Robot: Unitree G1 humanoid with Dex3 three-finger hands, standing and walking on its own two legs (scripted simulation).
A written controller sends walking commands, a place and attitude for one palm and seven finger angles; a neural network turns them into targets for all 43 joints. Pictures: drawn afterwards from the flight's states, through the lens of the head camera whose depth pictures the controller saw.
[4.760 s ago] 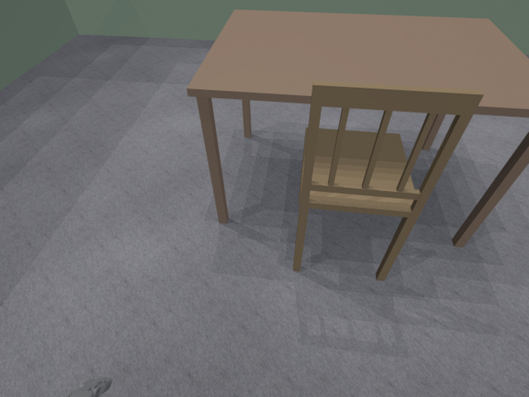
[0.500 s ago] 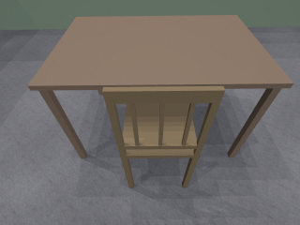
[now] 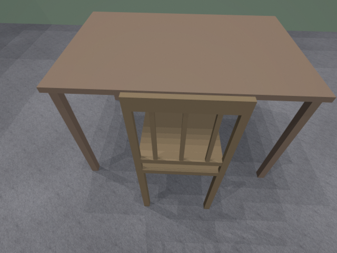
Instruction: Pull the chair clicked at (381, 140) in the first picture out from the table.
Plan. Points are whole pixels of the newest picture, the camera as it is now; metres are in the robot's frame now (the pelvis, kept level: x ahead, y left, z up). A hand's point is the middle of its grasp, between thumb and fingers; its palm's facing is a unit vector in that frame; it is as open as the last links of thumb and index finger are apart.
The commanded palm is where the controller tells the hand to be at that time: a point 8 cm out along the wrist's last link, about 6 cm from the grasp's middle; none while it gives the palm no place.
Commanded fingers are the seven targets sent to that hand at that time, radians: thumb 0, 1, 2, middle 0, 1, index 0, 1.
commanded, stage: look again from close up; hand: left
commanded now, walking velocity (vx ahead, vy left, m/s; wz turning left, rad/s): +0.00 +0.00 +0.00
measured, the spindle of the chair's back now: (183, 138) +0.51 -0.01 -0.10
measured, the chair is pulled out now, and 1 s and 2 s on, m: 0.00 0.00 0.00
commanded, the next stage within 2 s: shuffle to correct the standing spot in 0.86 s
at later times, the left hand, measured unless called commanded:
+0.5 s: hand out of the picture +0.00 +0.23 -0.18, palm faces +0.00 -0.98 -0.21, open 7.3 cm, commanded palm none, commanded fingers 0.00 0.90 0.90 -0.20 -0.30 -0.20 -0.30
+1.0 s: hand out of the picture -0.03 +0.20 -0.18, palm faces +0.02 -0.99 -0.14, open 7.3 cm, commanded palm none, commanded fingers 0.00 0.90 0.90 -0.20 -0.30 -0.20 -0.30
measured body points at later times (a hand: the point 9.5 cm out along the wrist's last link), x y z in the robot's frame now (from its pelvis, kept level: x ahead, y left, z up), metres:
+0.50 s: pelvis -0.02 +0.06 -0.01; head -0.02 +0.05 +0.44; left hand +0.00 +0.29 -0.16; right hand -0.04 -0.14 -0.17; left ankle -0.04 +0.14 -0.74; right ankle -0.01 -0.08 -0.74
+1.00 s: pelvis +0.00 +0.05 -0.01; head +0.00 +0.05 +0.44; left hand -0.03 +0.25 -0.17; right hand -0.01 -0.16 -0.17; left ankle -0.04 +0.14 -0.74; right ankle -0.01 -0.08 -0.74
